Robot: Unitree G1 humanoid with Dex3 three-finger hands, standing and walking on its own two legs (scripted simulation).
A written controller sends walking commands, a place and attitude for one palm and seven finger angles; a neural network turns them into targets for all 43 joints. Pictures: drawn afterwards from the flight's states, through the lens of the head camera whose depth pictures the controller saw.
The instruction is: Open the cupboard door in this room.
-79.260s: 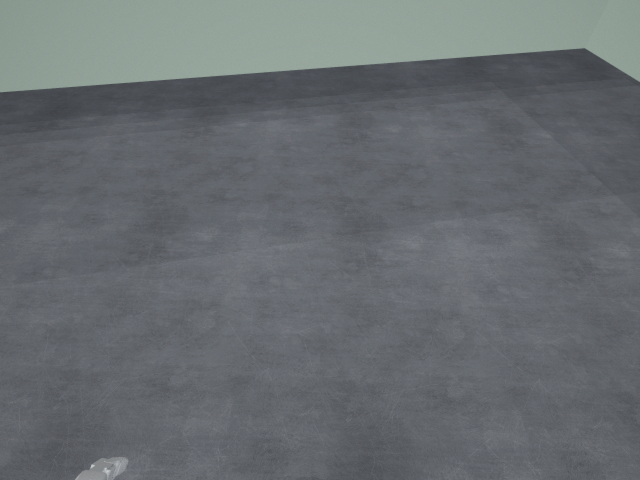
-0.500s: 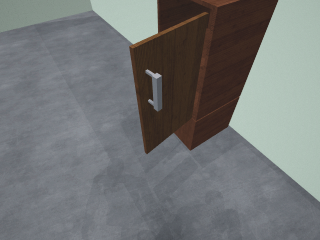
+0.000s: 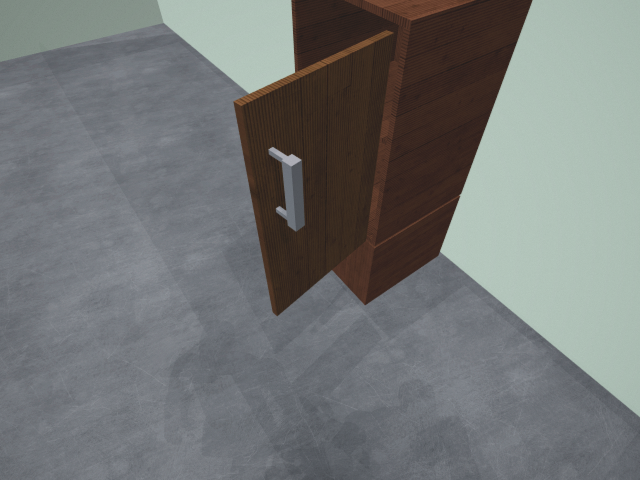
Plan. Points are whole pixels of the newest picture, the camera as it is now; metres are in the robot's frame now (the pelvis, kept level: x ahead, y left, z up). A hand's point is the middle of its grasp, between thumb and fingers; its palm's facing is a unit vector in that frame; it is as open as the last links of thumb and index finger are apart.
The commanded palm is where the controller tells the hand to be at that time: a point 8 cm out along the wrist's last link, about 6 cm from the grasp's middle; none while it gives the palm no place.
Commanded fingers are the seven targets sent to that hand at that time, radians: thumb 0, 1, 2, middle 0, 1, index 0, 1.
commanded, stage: look to check the result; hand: left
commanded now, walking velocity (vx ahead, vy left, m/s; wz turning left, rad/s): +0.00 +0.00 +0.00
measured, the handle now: (286, 189) +0.57 +0.09 +0.02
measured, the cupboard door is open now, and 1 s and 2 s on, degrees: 100 100 100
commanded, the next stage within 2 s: stand and wait in 0.46 s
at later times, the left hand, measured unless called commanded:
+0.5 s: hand out of the picture +0.06 +0.22 -0.16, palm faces +0.00 -0.96 -0.29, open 7.4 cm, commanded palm none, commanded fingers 0.00 0.90 0.90 -0.20 -0.30 -0.20 -0.30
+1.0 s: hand out of the picture +0.09 +0.22 -0.16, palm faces -0.02 -0.96 -0.29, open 7.4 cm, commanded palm none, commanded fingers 0.00 0.90 0.90 -0.20 -0.30 -0.20 -0.30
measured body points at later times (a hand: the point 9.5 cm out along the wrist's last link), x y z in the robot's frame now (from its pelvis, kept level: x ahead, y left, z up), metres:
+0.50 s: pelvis +0.01 +0.00 +0.00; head +0.04 -0.01 +0.45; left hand +0.06 +0.27 -0.14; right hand +0.07 -0.27 -0.15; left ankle +0.05 +0.12 -0.75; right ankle -0.03 -0.09 -0.75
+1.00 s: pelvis +0.03 +0.00 +0.00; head +0.05 -0.01 +0.45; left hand +0.09 +0.27 -0.14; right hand +0.07 -0.28 -0.15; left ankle +0.05 +0.12 -0.75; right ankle -0.03 -0.09 -0.75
